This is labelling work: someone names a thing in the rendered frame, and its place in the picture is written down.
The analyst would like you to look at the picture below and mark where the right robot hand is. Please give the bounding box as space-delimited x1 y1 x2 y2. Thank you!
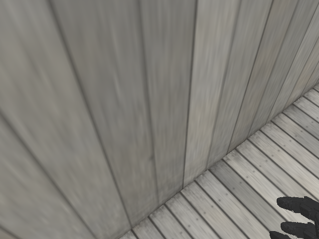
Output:
269 196 319 239

